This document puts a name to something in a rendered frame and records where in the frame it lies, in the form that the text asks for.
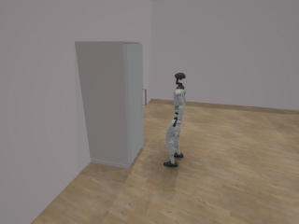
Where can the left robot upper arm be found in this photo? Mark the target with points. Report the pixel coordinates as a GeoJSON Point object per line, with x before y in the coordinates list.
{"type": "Point", "coordinates": [178, 93]}

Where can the fridge door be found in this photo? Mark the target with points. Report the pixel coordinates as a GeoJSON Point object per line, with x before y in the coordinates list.
{"type": "Point", "coordinates": [133, 80]}

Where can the robot right shin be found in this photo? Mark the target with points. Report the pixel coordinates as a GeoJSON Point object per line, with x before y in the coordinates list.
{"type": "Point", "coordinates": [176, 145]}

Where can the left robot hand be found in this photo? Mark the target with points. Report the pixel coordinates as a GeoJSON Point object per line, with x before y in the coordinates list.
{"type": "Point", "coordinates": [177, 129]}

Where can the left robot thigh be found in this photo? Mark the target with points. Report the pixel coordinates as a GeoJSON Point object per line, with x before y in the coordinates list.
{"type": "Point", "coordinates": [170, 131]}

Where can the left robot forearm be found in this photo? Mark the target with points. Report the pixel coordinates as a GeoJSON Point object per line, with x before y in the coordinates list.
{"type": "Point", "coordinates": [180, 115]}

